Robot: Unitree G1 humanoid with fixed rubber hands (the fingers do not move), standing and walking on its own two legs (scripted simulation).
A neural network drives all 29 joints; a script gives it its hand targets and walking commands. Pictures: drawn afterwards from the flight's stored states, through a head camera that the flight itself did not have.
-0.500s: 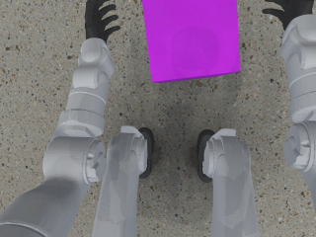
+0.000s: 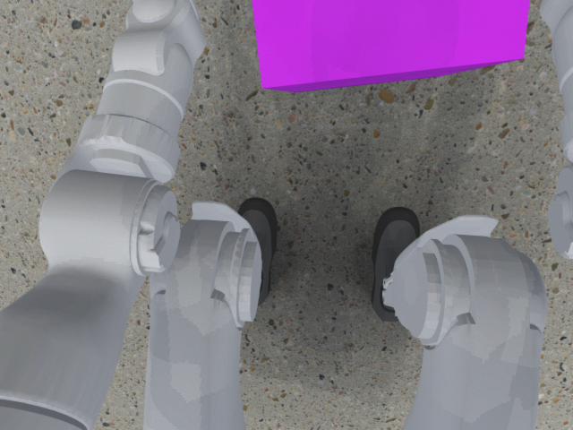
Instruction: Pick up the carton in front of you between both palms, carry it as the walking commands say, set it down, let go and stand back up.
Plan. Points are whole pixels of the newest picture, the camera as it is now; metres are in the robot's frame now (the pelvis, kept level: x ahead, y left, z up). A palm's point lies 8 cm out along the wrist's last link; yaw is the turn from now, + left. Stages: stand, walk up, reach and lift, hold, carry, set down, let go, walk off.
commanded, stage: reach and lift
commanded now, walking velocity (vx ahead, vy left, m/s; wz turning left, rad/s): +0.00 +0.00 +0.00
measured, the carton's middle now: out of the picture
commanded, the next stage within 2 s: none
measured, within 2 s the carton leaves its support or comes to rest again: leaves its support in 0.68 s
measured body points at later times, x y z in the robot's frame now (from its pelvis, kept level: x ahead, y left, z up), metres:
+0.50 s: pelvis +0.00 +0.00 +0.01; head +0.37 -0.04 +0.24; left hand +0.56 +0.11 -0.17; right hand +0.57 -0.20 -0.18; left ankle +0.12 +0.13 -0.33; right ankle +0.11 -0.12 -0.33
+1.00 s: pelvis +0.00 +0.01 +0.04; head +0.29 -0.05 +0.37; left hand +0.54 +0.10 -0.05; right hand +0.53 -0.21 -0.05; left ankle +0.12 +0.14 -0.33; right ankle +0.11 -0.12 -0.33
